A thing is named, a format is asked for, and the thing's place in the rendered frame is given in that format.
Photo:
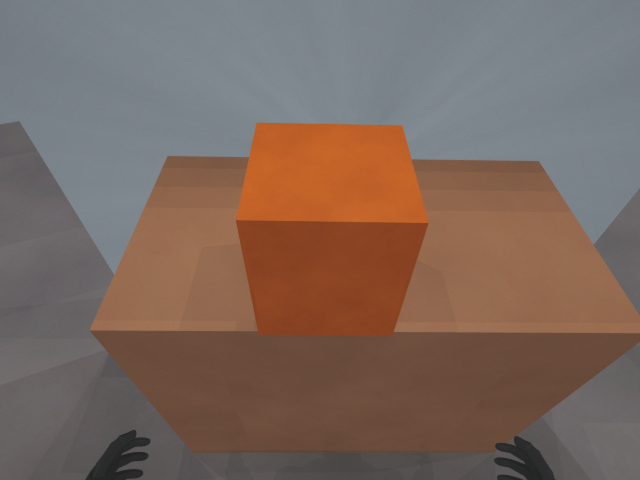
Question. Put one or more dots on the carton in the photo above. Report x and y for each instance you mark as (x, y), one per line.
(331, 221)

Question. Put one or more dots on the pedestal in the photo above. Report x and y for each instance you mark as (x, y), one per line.
(509, 310)

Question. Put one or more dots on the robot left hand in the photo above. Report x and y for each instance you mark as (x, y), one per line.
(112, 459)

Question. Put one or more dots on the robot right hand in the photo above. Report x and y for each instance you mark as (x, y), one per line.
(535, 467)

